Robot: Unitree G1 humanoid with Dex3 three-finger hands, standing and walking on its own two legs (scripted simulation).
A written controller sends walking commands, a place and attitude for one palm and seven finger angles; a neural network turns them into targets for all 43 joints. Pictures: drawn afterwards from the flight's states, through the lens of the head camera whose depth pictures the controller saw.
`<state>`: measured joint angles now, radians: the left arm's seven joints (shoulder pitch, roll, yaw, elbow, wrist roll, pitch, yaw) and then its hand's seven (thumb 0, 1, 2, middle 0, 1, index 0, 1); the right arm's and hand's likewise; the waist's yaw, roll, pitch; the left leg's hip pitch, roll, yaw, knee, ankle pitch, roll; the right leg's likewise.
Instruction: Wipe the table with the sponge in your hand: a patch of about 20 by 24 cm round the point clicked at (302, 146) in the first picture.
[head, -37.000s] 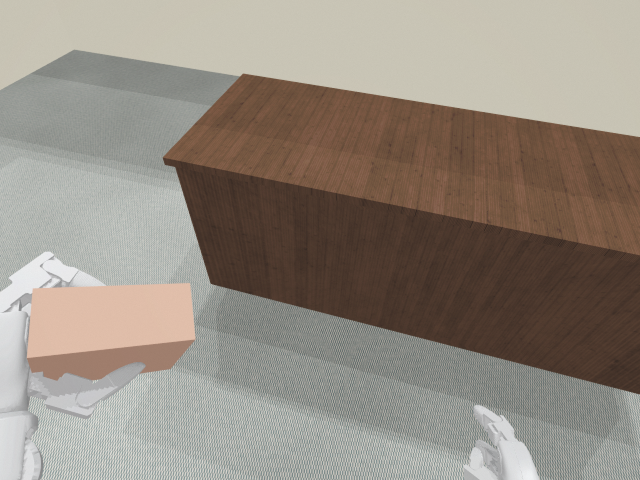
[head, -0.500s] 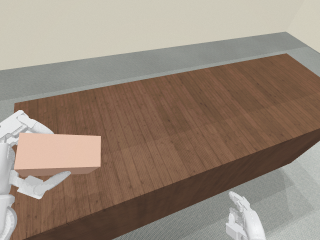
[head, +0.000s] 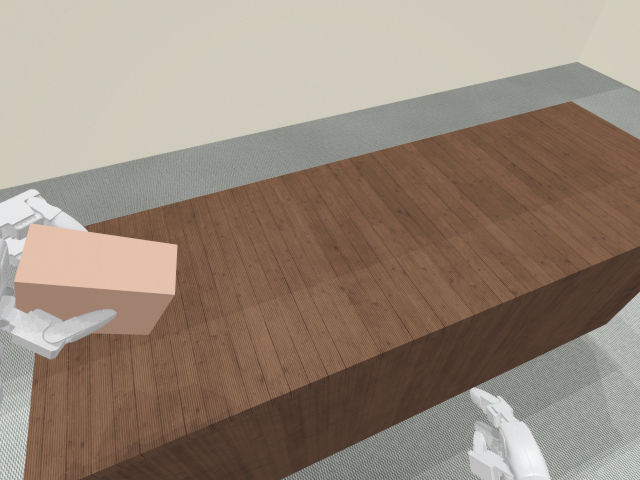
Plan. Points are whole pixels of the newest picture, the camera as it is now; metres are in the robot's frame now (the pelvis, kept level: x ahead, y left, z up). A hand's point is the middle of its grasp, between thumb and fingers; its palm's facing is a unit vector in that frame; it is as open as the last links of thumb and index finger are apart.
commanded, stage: turn the palm down, sponge in hand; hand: left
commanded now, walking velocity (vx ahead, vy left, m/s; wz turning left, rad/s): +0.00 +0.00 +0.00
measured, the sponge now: (120, 289) +0.25 +0.24 +0.15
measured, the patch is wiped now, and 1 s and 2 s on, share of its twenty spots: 0.00 0.00 0.00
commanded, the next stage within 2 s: move the sponge above the wiping area in 2.00 s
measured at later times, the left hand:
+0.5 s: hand (131, 335) +0.21 +0.21 +0.14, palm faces +0.23 -0.57 -0.79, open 10.0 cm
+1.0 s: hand (132, 330) +0.23 +0.23 +0.11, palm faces +0.21 -0.33 -0.92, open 10.0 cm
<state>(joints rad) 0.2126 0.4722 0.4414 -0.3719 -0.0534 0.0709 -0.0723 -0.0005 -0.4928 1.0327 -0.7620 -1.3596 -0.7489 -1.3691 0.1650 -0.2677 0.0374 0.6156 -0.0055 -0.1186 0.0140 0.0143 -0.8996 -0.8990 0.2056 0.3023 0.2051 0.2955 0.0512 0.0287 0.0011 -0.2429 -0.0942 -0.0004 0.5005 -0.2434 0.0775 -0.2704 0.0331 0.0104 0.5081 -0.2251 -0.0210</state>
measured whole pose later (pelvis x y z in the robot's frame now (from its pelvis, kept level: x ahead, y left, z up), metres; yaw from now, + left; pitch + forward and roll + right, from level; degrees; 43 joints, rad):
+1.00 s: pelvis +0.01 -0.05 -0.01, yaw -1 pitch +1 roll +1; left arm 0.34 0.55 0.16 -0.32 0.52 0.22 0.10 0.00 -0.50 1.03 -0.77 -1.35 -0.76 -1.36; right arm 0.11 -0.26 0.01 0.59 0.04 0.02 -0.13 0.01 -0.90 -0.90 0.20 0.30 0.20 0.29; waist 0.08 0.08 -0.05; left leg -0.30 -0.03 -0.01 0.62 -0.33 0.02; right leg -0.33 0.09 -0.01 0.62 -0.29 -0.09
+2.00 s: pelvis +0.02 -0.01 +0.01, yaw +0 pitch -3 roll +0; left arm 0.10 0.47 -0.09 -0.15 0.93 0.46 0.01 0.00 -0.50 1.04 -0.77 -1.36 -0.76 -1.37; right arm -0.04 -0.25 0.06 0.69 0.04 0.08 -0.05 0.01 -0.90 -0.90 0.20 0.30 0.20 0.30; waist 0.14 0.11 0.00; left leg -0.11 -0.08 -0.02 0.37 -0.21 0.07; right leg -0.14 0.05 0.00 0.38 -0.19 -0.05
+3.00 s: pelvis +0.01 -0.03 +0.01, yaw -1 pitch -3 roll +0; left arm 0.14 0.42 -0.07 0.04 0.92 0.36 0.11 0.01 -0.50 1.04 -0.77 -1.36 -0.75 -1.37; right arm 0.02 -0.26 0.02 0.72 0.05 0.03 -0.07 0.01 -0.90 -0.90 0.20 0.30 0.20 0.29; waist 0.11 0.09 -0.03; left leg -0.14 -0.05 -0.01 0.40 -0.21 0.04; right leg -0.17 0.08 0.02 0.40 -0.18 -0.08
